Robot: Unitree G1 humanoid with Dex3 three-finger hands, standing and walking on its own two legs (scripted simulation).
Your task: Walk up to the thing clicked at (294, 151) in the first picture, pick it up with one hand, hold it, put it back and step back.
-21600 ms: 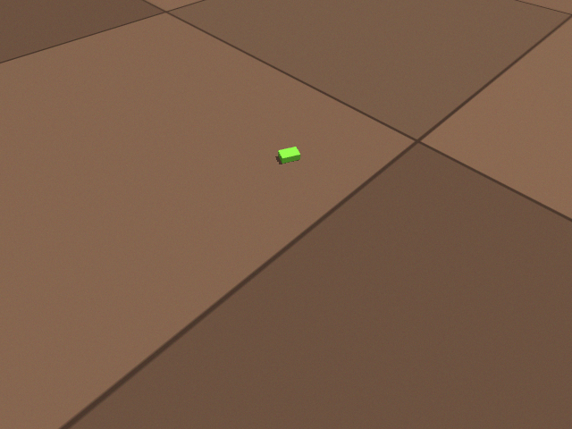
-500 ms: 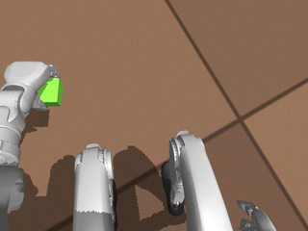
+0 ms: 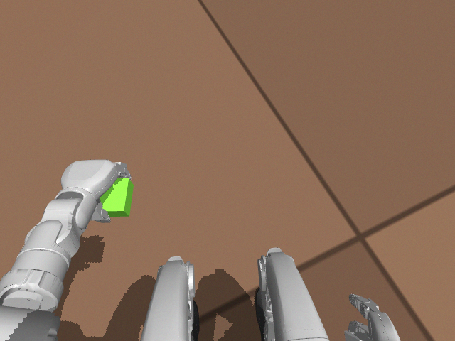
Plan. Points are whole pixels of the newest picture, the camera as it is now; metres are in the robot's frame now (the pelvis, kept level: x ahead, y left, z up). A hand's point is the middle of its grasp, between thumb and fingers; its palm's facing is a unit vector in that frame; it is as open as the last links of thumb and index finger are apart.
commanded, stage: lift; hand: left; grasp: from above
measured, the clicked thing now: (103, 197) +0.40 +0.24 -0.10
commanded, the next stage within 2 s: hold in 0.66 s
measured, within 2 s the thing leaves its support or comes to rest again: neither
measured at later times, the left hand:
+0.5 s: hand (83, 176) +0.37 +0.22 +0.06, palm faces -0.43 -0.03 -0.90, open 9.6 cm
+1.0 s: hand (59, 147) +0.39 +0.23 +0.11, palm faces -0.47 -0.02 -0.88, open 9.6 cm
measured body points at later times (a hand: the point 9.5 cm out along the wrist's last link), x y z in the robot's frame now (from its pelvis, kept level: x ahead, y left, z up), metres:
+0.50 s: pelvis +0.04 +0.00 +0.13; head +0.09 +0.00 +0.57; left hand +0.39 +0.22 +0.11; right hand +0.13 -0.28 +0.01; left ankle +0.08 +0.11 -0.54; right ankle +0.10 -0.15 -0.54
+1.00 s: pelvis +0.07 +0.01 +0.17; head +0.11 +0.00 +0.62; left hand +0.41 +0.23 +0.16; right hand +0.18 -0.26 +0.05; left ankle +0.08 +0.11 -0.54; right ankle +0.10 -0.15 -0.54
